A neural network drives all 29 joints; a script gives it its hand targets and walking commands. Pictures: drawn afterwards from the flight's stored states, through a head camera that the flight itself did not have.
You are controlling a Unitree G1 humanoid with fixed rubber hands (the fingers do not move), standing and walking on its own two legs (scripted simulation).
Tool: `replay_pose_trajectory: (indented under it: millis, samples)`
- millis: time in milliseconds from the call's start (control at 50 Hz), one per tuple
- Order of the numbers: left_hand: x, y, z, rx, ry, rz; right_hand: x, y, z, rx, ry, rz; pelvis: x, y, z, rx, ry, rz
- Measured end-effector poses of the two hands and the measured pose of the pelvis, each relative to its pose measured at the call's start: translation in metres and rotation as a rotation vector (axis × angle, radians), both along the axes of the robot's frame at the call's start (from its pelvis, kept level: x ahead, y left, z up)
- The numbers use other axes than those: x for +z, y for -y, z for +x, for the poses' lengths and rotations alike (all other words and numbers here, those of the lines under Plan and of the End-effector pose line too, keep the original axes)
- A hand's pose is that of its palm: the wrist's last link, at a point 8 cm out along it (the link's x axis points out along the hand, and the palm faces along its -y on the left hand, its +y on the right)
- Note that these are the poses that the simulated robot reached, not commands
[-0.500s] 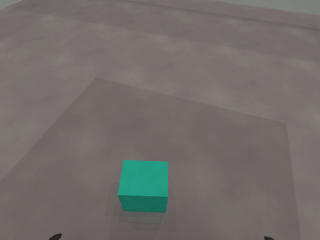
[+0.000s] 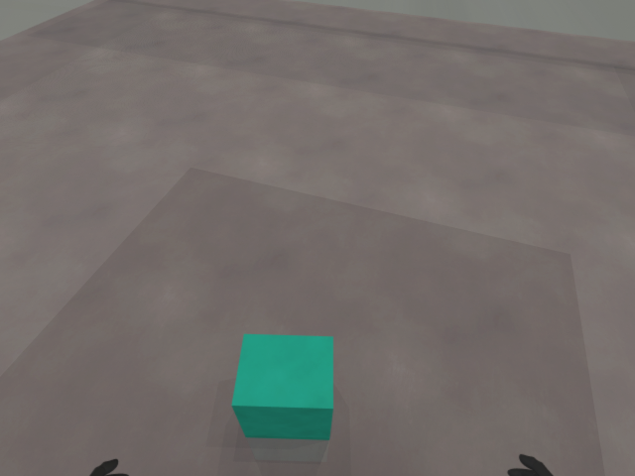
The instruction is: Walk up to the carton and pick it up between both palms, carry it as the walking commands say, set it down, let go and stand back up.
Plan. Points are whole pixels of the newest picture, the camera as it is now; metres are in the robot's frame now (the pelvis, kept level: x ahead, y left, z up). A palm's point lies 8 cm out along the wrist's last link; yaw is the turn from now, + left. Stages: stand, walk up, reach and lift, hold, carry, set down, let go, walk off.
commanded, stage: walk up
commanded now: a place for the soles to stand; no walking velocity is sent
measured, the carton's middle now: (288, 388) +0.47 +0.09 -0.64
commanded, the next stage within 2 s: none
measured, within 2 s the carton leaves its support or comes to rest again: neither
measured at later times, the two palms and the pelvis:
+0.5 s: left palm out of the picture +0.09 +0.34 -0.11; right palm out of the picture +0.07 -0.30 -0.12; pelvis +0.01 +0.02 -0.01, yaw +1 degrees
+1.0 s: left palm (56, 439) +0.20 +0.38 -0.12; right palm (497, 447) +0.19 -0.24 -0.11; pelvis +0.09 +0.06 -0.02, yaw +1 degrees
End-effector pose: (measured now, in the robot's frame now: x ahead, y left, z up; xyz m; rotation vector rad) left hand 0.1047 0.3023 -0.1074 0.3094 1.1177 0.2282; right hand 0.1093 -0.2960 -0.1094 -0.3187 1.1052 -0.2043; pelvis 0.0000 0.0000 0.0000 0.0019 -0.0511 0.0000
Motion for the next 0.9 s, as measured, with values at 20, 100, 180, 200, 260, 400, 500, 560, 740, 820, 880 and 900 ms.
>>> replay_pose_trajectory:
  millis: [20,100,180,200,260,400,500,560,740,820,880,900]
  samples:
    - [0.000,0.000,-0.001,-0.002,-0.004,0.000,0.000,0.000,-0.002,-0.001,-0.004,0.000,0.000,0.000,-0.001,-0.001,0.000,0.000]
    - [-0.003,0.000,-0.007,-0.010,-0.028,0.001,-0.002,0.002,-0.013,-0.009,-0.030,-0.002,0.000,0.000,-0.004,-0.005,0.001,-0.002]
    - [-0.004,0.000,-0.011,-0.018,-0.040,0.002,-0.004,0.004,-0.026,-0.025,-0.057,-0.003,0.000,-0.001,-0.007,-0.006,0.000,-0.002]
    - [-0.004,0.000,-0.011,-0.018,-0.039,0.001,-0.004,0.004,-0.028,-0.026,-0.064,-0.004,0.000,-0.001,-0.007,-0.006,0.000,-0.002]
    - [-0.004,0.000,-0.010,-0.024,-0.033,0.000,-0.005,0.004,-0.035,-0.029,-0.079,-0.004,0.000,-0.002,-0.008,-0.006,0.001,-0.001]
    - [0.001,-0.007,-0.004,-0.034,0.023,0.016,-0.006,0.005,-0.040,-0.025,-0.072,-0.006,-0.003,-0.006,-0.005,-0.002,0.007,-0.012]
    - [-0.001,-0.036,-0.013,-0.010,0.024,0.048,-0.007,0.003,-0.036,-0.013,-0.081,-0.032,-0.010,-0.022,0.007,0.017,-0.004,-0.041]
    - [-0.008,-0.054,-0.011,-0.010,-0.001,0.055,-0.008,-0.006,-0.038,-0.015,-0.096,-0.042,-0.014,-0.031,0.015,0.017,-0.004,-0.024]
    - [-0.011,-0.059,0.020,-0.064,-0.028,0.067,-0.012,-0.009,-0.024,-0.021,-0.148,-0.052,-0.017,-0.037,0.039,0.010,-0.018,-0.003]
    - [-0.011,-0.064,0.028,-0.052,-0.034,0.071,-0.014,-0.019,0.012,-0.007,-0.103,-0.056,-0.019,-0.046,0.057,0.019,-0.017,-0.032]
    - [-0.012,-0.072,0.044,-0.035,-0.007,0.060,-0.014,-0.033,0.043,0.018,-0.041,-0.052,-0.021,-0.056,0.071,0.024,-0.015,-0.029]
    - [-0.012,-0.073,0.052,-0.030,0.005,0.055,-0.013,-0.038,0.051,0.023,-0.022,-0.050,-0.022,-0.058,0.077,0.020,-0.015,-0.027]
